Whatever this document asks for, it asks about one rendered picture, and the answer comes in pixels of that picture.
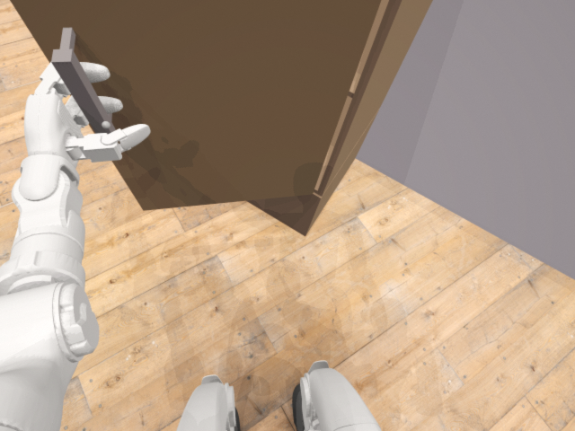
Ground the handle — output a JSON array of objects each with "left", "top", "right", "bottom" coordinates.
[{"left": 51, "top": 28, "right": 116, "bottom": 134}]

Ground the left robot hand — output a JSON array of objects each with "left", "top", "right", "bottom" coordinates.
[{"left": 24, "top": 62, "right": 151, "bottom": 168}]

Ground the robot right shin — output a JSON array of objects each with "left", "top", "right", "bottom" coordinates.
[{"left": 302, "top": 360, "right": 329, "bottom": 431}]

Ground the robot left thigh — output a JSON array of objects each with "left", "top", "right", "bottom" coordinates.
[{"left": 176, "top": 382, "right": 236, "bottom": 431}]

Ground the robot left upper arm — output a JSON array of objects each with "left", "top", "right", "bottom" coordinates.
[{"left": 0, "top": 282, "right": 100, "bottom": 431}]

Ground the robot left forearm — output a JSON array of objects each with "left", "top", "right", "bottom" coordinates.
[{"left": 0, "top": 154, "right": 85, "bottom": 296}]

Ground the cupboard door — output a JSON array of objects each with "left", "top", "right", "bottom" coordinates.
[{"left": 10, "top": 0, "right": 381, "bottom": 211}]

